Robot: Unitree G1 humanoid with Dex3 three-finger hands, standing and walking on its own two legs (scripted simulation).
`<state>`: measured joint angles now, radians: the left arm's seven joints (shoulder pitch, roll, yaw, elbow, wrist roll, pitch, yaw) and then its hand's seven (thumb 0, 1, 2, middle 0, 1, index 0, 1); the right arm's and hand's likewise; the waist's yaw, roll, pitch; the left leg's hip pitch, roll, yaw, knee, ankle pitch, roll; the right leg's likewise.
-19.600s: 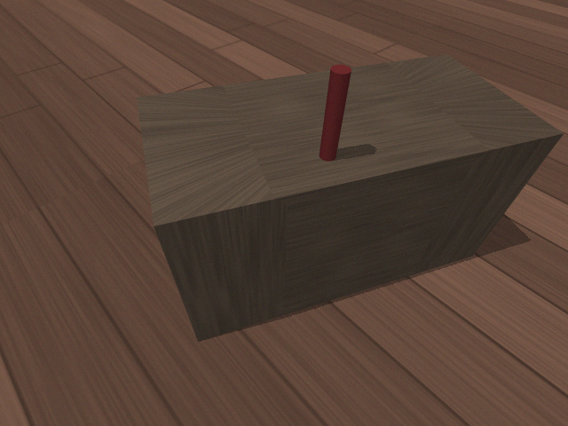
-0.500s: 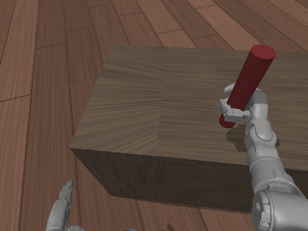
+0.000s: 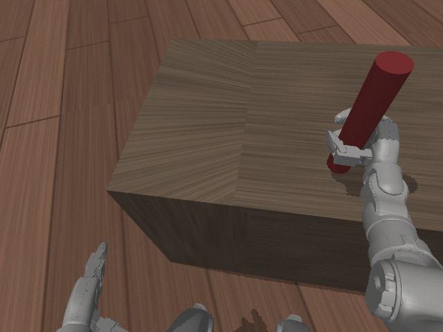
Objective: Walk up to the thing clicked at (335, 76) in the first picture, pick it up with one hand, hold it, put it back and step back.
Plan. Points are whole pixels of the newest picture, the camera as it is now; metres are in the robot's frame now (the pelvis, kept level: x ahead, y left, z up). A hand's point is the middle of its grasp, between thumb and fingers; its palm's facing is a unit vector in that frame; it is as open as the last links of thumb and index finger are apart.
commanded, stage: lower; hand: right
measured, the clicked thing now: (360, 124) +0.47 -0.16 +0.10
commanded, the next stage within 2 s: loosen in 0.46 s
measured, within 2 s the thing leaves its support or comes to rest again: rests again in 0.42 s
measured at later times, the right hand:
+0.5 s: hand (339, 147) +0.48 -0.15 +0.03, palm faces +0.05 +1.00 +0.01, open 6.1 cm
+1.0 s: hand (339, 145) +0.48 -0.15 +0.03, palm faces +0.05 +1.00 +0.01, open 8.1 cm
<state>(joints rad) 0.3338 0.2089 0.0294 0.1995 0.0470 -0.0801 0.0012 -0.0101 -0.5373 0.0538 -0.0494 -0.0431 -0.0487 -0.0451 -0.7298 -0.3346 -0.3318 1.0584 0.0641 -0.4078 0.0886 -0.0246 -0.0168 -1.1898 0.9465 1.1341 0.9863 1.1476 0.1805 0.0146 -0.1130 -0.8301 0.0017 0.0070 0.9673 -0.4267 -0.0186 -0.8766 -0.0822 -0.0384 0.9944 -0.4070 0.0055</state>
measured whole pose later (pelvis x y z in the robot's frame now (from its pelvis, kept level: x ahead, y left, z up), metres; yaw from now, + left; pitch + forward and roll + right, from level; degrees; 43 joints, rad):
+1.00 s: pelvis +0.00 +0.00 -0.02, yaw +0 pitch +20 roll +2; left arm 0.38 0.23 0.05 0.04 0.06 -0.03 -0.02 -0.01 -0.53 0.05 -0.05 -0.04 -0.06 -0.04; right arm -0.73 -0.35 -0.37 1.04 0.04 -0.44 0.09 0.00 0.11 -0.61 1.01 0.83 1.02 0.83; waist 0.20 0.01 -0.13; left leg -0.95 0.00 0.02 1.09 -0.48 -0.01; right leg -1.00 -0.09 -0.01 1.12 -0.46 0.01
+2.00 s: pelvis +0.02 +0.00 +0.04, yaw -1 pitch +10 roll +1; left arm 0.34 0.23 0.03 0.34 -0.04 0.05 0.01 -0.01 -0.51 0.05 -0.05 -0.06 -0.07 -0.05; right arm -0.66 -0.54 -0.33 0.95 -0.02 -0.10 0.04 -0.01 0.55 -0.04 0.06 0.06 0.07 0.06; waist 0.07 0.00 -0.08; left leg -0.54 0.02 0.01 0.74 -0.36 -0.02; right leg -0.58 -0.06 -0.05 0.75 -0.34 0.01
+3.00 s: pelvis +0.01 +0.02 +0.06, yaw -4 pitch -3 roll -1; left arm 0.30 0.23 0.12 0.55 -0.01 -0.09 0.08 -0.01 -0.53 0.06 -0.05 -0.06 -0.05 -0.06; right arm 0.46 -0.29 -0.26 -0.05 0.05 -0.20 -0.04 -0.01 0.54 -0.05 0.06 0.06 0.06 0.05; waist -0.04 -0.04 0.02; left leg -0.19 0.03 0.05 0.53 -0.28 0.00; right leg -0.22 -0.04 -0.01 0.48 -0.20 0.03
